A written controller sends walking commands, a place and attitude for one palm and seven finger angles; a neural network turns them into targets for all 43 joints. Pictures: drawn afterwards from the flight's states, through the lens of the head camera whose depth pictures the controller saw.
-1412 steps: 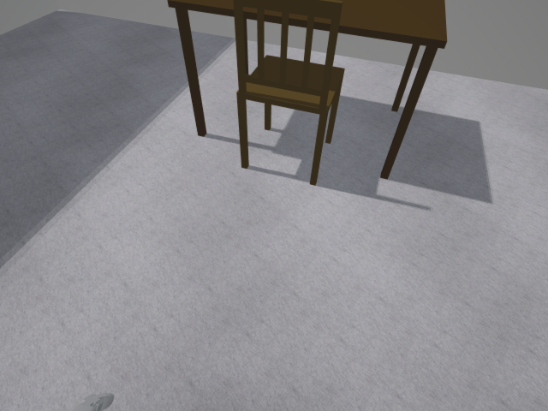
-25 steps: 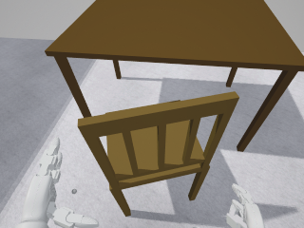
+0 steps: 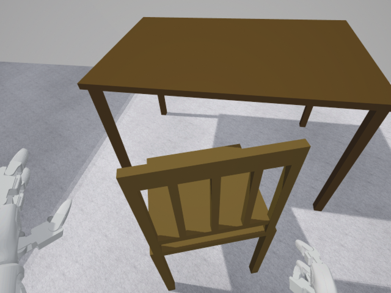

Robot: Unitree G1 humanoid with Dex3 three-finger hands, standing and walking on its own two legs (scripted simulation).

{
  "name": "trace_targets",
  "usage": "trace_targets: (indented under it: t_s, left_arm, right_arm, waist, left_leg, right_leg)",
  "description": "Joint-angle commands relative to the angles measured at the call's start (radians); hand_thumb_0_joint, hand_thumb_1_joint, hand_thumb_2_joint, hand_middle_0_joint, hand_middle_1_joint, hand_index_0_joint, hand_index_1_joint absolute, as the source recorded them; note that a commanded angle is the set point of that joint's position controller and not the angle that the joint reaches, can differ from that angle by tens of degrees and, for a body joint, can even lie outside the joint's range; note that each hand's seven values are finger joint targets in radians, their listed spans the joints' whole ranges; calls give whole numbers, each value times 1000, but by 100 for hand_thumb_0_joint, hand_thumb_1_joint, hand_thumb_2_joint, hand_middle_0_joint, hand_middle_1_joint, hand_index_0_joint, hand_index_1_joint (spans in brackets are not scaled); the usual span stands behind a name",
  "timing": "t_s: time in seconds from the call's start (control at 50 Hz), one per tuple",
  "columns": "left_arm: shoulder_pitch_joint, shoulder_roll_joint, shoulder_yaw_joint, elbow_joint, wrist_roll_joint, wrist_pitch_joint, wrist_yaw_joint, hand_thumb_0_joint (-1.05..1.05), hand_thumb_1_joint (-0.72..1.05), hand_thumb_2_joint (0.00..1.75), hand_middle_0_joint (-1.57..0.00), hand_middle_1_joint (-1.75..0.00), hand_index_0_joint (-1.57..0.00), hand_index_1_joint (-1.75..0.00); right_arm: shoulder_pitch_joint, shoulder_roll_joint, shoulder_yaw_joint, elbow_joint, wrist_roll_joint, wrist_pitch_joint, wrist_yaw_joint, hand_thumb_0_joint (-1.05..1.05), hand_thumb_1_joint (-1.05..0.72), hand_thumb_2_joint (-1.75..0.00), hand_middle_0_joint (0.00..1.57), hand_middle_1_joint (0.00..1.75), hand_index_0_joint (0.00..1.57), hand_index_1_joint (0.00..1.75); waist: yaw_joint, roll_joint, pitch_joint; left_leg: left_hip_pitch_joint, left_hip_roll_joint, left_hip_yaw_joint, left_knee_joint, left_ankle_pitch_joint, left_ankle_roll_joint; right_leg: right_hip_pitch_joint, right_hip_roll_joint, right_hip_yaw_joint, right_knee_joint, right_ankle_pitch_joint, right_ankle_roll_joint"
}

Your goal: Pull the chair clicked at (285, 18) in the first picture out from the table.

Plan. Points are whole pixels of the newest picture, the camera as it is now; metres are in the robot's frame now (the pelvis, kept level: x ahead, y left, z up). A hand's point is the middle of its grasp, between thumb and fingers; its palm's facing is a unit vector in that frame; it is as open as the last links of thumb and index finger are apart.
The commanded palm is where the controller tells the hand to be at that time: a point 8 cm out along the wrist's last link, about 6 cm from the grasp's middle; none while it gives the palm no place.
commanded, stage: draw the hand back to the body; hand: left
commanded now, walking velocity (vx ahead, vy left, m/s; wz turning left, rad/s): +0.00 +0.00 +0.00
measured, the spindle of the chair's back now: (214, 204) +0.36 +0.01 -0.08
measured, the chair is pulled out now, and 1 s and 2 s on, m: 0.29 0.29 0.29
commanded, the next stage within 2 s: step back with the hand held close in 0.46 s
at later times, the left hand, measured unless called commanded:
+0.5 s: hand (38, 202) +0.20 +0.28 +0.16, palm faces +0.48 -0.77 -0.42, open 7.4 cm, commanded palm +0.15 +0.32 +0.18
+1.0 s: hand (47, 201) +0.20 +0.26 +0.16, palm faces +0.36 -0.75 -0.55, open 7.4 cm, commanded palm +0.15 +0.31 +0.18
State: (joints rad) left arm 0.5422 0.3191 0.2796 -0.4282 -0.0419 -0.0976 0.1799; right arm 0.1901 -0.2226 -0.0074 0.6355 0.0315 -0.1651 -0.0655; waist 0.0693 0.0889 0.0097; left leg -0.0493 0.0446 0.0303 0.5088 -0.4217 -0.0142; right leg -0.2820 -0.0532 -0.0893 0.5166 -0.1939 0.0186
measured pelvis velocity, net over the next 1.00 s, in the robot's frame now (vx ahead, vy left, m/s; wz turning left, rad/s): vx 0.00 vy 0.01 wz -0.05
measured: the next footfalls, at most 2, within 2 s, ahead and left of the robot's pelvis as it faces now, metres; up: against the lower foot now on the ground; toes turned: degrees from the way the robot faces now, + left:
none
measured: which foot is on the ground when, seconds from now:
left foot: down 0.00-1.00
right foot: down 0.00-1.00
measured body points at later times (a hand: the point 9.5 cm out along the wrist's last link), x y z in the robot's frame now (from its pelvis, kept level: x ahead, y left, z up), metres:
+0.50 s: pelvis +0.01 +0.01 +0.00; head +0.01 +0.00 +0.45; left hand +0.17 +0.31 +0.18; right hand +0.20 -0.22 -0.08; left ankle -0.09 +0.12 -0.73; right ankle +0.05 -0.14 -0.73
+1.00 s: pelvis +0.00 +0.01 +0.00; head +0.03 -0.02 +0.45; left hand +0.18 +0.30 +0.19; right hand +0.16 -0.22 -0.11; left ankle -0.09 +0.12 -0.73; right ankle +0.05 -0.14 -0.73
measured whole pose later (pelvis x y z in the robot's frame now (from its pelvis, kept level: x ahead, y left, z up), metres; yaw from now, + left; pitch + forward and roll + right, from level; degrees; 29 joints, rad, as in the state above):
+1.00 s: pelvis +0.00 +0.01 +0.00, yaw -3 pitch +0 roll +0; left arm 0.59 0.39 0.40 -0.49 -0.05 -0.12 0.15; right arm 0.17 -0.20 -0.03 0.60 0.03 -0.05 -0.08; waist 0.01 0.07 0.07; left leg -0.08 0.01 0.09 0.49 -0.41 0.01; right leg -0.35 -0.07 -0.02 0.53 -0.18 0.04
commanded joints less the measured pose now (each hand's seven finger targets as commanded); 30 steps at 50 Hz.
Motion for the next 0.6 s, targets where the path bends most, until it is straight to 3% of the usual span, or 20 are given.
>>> trace_targets:
  t_s: [0.0, 0.04, 0.06, 0.12, 0.16, 0.24, 0.32, 0.44, 0.52, 0.54, 0.56, 0.58]
  left_arm:
    - [-96, 196, 174, -242, -5, -76, 26, 0, 79, 85, -19, -28, -19, -28]
    - [-107, 219, 211, -231, -7, -75, 29, 0, 86, 88, -19, -29, -19, -29]
    - [-110, 214, 214, -224, -9, -78, 29, 0, 90, 90, -20, -30, -20, -30]
    - [-72, 151, 171, -136, -15, -69, 16, 0, 90, 90, -20, -30, -20, -30]
    - [-81, 129, 143, -130, -16, -71, 5, 0, 90, 90, -20, -30, -20, -30]
    - [-98, 194, 188, -197, -10, -79, 10, 0, 90, 90, -20, -30, -20, -30]
    - [-79, 212, 197, -273, 0, -81, 17, 0, 90, 90, -20, -30, -20, -30]
    - [-86, 179, 188, -207, -3, -59, 14, 0, 90, 90, -20, -30, -20, -30]
    - [-97, 160, 172, -188, -8, -60, 6, 0, 90, 90, -20, -30, -20, -30]
    - [-99, 165, 175, -180, -8, -54, 4, 0, 90, 90, -20, -30, -20, -30]
    - [-163, 154, 143, -225, -7, -61, 1, 0, 90, 90, -20, -30, -20, -30]
    - [-326, 352, 322, -299, -31, -116, 0, 0, 90, 90, -20, -30, -20, -30]
  right_arm:
    - [-112, -105, -46, -146, -5, -65, -6, 0, -90, -90, 20, 30, 20, 30]
    - [-119, -109, -47, -136, -4, -69, -7, 0, -90, -90, 20, 30, 20, 30]
    - [-114, -105, -48, -133, -4, -70, -8, 0, -90, -90, 20, 30, 20, 30]
    - [-119, -112, -58, -125, -2, -56, -4, 0, -90, -90, 20, 30, 20, 30]
    - [-118, -115, -58, -124, 1, -51, 1, 0, -90, -90, 20, 30, 20, 30]
    - [-127, -122, -61, -128, -6, -55, 2, 0, -90, -90, 20, 30, 20, 30]
    - [-121, -113, -59, -127, -13, -74, 1, 0, -90, -90, 20, 30, 20, 30]
    - [-119, -115, -57, -112, -10, -59, 1, 0, -90, -90, 20, 30, 20, 30]
    - [-111, -116, -59, -120, -12, -45, 5, 0, -90, -90, 20, 30, 20, 30]
    - [-120, -119, -58, -120, -10, -44, 5, 0, -90, -90, 20, 30, 20, 30]
    - [-113, -117, -53, -126, -14, -48, 7, 0, -90, -90, 20, 30, 20, 30]
    - [-90, -121, -51, -165, 2, -28, -5, 0, -90, -90, 20, 30, 20, 30]
  waist:
    - [-4, -5, -77]
    - [0, -9, -72]
    - [-2, -40, -78]
    - [-6, -90, -33]
    - [-10, -64, -23]
    - [1, -14, -81]
    - [7, 14, -146]
    - [-4, -2, -60]
    - [-4, -19, -55]
    - [-3, 5, -49]
    - [-10, -14, -65]
    - [-36, 1, -1]
  left_leg:
    - [-166, 0, -7, -124, 349, 15]
    - [-162, 1, -9, -133, 358, 13]
    - [-154, 3, -7, -134, 370, 16]
    - [-166, 6, 2, -137, 355, 21]
    - [-171, 3, 2, -145, 345, 21]
    - [-144, 3, -6, -145, 385, 19]
    - [-88, 13, -10, -128, 544, 11]
    - [-115, 21, -6, -141, 545, 3]
    - [-115, 23, -4, -147, 536, 5]
    - [-119, 21, -4, -150, 527, 4]
    - [-106, 18, -2, -149, 530, 6]
    - [-108, 63, 11, -144, 393, 28]
  right_leg:
    - [224, 2, 44, -64, 149, -45]
    - [232, 4, 45, -71, 151, -45]
    - [237, 3, 42, -75, 162, -43]
    - [215, 3, 40, -84, 155, -40]
    - [210, 4, 40, -89, 140, -39]
    - [240, 1, 46, -80, 170, -42]
    - [271, -4, 44, -78, 255, -45]
    - [246, 7, 42, -89, 247, -47]
    - [237, 5, 33, -85, 230, -43]
    - [237, 7, 40, -86, 223, -44]
    - [240, 4, 36, -93, 233, -42]
    - [155, -40, 152, -95, 357, -47]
